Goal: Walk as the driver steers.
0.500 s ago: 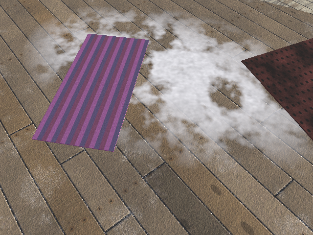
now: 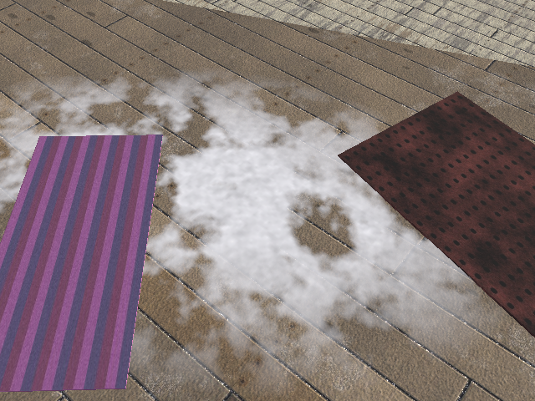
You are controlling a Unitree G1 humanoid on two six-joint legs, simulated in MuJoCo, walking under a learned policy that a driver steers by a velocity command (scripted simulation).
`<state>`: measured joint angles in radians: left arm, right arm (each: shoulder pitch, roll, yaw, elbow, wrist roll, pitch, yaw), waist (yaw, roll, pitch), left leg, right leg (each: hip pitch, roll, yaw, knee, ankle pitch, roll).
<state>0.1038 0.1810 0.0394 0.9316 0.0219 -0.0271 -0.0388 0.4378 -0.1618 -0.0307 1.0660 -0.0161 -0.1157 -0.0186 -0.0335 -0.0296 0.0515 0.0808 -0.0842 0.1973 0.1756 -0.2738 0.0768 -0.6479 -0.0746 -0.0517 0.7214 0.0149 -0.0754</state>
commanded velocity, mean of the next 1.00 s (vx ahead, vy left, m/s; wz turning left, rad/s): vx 0.49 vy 0.00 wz -0.26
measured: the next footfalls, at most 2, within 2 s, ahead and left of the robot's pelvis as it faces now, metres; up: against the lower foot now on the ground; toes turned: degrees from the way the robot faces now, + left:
right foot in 0.14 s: +0.23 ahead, -0.08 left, +0.00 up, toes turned -10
left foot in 0.68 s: +0.59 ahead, +0.00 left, +0.00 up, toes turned -13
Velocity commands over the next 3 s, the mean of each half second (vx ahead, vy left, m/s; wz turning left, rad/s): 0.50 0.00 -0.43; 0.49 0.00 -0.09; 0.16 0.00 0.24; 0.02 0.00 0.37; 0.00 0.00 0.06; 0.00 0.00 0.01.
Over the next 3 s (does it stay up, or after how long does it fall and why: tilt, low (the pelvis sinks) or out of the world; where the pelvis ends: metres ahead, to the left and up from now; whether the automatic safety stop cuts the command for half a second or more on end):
stays up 0.66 -0.12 0.01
